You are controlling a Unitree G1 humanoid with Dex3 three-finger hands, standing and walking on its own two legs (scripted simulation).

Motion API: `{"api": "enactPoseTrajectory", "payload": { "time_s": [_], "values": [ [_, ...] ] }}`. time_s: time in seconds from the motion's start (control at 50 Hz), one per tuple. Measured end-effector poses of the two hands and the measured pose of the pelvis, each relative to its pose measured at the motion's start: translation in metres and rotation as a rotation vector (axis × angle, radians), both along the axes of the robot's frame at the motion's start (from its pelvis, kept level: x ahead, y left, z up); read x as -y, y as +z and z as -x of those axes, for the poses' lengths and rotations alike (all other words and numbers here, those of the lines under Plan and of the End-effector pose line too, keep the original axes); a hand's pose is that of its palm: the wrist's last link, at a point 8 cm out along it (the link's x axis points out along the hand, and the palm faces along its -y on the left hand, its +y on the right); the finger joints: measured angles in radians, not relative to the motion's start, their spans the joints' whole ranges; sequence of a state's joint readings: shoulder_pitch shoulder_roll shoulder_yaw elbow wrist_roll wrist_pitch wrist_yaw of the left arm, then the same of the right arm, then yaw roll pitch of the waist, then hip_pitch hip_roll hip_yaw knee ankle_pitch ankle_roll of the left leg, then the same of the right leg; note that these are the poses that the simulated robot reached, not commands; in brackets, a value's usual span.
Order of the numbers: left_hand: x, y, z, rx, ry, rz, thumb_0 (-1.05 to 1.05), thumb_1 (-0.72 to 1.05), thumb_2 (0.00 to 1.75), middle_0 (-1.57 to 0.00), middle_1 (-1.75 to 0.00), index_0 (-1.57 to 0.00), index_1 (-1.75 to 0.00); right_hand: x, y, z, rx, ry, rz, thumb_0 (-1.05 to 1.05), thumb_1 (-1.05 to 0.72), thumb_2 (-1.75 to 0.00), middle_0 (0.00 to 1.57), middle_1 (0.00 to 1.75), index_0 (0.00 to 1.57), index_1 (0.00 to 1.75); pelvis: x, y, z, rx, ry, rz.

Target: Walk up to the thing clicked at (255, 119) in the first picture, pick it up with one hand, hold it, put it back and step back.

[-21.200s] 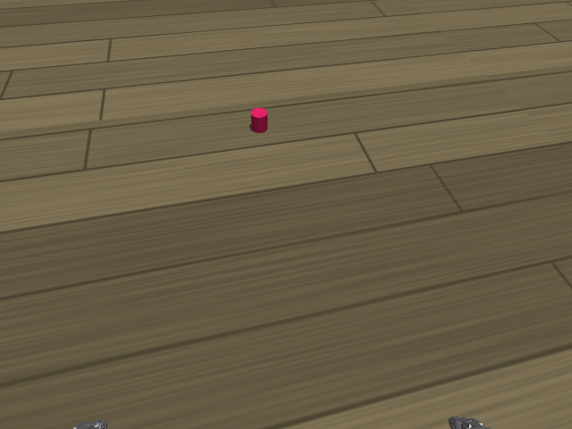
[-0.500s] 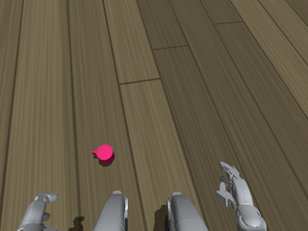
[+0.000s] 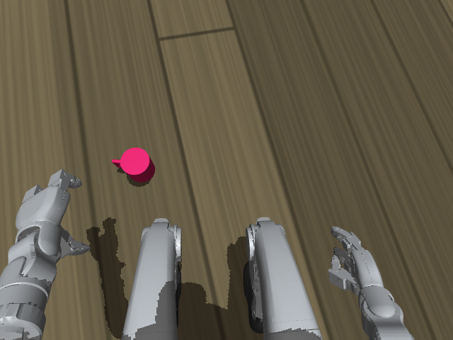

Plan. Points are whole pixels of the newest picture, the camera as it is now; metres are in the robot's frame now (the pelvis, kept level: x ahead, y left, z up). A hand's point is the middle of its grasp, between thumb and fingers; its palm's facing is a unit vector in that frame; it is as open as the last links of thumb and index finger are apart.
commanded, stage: rise first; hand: left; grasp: from above
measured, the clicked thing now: (133, 165) +0.50 +0.25 -0.46
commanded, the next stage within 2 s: none
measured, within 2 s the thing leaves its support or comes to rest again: neither
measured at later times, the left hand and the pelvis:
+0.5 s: hand (93, 187) +0.39 +0.29 -0.26, palm faces -0.47 -0.10 -0.88, open 14.0 cm; pelvis -0.03 +0.01 -0.12, yaw -3 degrees
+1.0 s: hand (104, 174) +0.43 +0.29 -0.31, palm faces -0.45 -0.02 -0.89, open 14.1 cm; pelvis -0.03 +0.01 -0.16, yaw -5 degrees
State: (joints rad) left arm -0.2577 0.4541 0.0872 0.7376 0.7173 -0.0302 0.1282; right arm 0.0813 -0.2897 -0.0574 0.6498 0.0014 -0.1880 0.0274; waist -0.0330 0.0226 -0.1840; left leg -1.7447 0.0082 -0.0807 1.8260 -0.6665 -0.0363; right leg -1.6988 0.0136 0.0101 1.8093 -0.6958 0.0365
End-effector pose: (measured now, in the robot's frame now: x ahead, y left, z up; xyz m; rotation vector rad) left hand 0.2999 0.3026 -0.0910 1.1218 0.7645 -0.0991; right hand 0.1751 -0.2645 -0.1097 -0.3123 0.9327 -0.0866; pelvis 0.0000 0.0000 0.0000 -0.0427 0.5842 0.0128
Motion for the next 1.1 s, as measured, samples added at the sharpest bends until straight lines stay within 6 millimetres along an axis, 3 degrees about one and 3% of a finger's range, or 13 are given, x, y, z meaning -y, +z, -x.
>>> {"api": "enactPoseTrajectory", "payload": {
  "time_s": [0.12,0.22,0.36,0.48,0.64,1.1],
  "values": [
    [0.006,-0.040,-0.033,0.036,-0.127,-0.073,-0.01,-0.51,1.01,-0.07,-1.08,-0.07,-1.08,0.006,-0.058,0.044,-0.141,-0.029,-0.003,0.01,-0.87,-0.89,0.20,0.30,0.21,0.30,0.002,-0.044,0.015,-0.022,-0.011,0.006],
    [0.006,-0.067,-0.054,0.057,-0.208,-0.125,-0.01,-0.50,1.01,-0.07,-1.08,-0.08,-1.08,0.008,-0.089,0.082,-0.244,-0.066,0.006,0.01,-0.87,-0.89,0.20,0.30,0.21,0.30,0.001,-0.073,0.024,-0.023,-0.018,0.018],
    [0.006,-0.094,-0.076,0.082,-0.294,-0.180,0.00,-0.50,1.01,-0.07,-1.07,-0.08,-1.07,0.008,-0.108,0.125,-0.346,-0.117,0.032,0.01,-0.89,-0.89,0.20,0.30,0.21,0.30,-0.004,-0.099,0.032,-0.010,-0.022,0.036],
    [0.008,-0.112,-0.090,0.088,-0.362,-0.213,0.00,-0.51,1.02,-0.08,-1.04,-0.08,-1.04,0.007,-0.114,0.149,-0.410,-0.144,0.054,0.01,-0.90,-0.90,0.20,0.30,0.21,0.30,-0.008,-0.115,0.035,-0.008,-0.024,0.051],
    [0.009,-0.132,-0.111,0.107,-0.434,-0.252,0.00,-0.52,1.03,-0.09,-1.00,-0.09,-1.00,0.005,-0.124,0.160,-0.455,-0.141,0.074,0.01,-0.90,-0.90,0.20,0.30,0.21,0.30,-0.011,-0.133,0.034,-0.012,-0.026,0.066],
    [0.019,-0.171,-0.144,0.119,-0.444,-0.267,0.00,-0.53,1.02,-0.09,-1.01,-0.09,-1.01,-0.003,-0.150,0.157,-0.485,-0.098,0.065,0.01,-0.91,-0.90,0.20,0.30,0.21,0.30,-0.011,-0.161,0.029,-0.023,-0.044,0.078]
  ]
}}
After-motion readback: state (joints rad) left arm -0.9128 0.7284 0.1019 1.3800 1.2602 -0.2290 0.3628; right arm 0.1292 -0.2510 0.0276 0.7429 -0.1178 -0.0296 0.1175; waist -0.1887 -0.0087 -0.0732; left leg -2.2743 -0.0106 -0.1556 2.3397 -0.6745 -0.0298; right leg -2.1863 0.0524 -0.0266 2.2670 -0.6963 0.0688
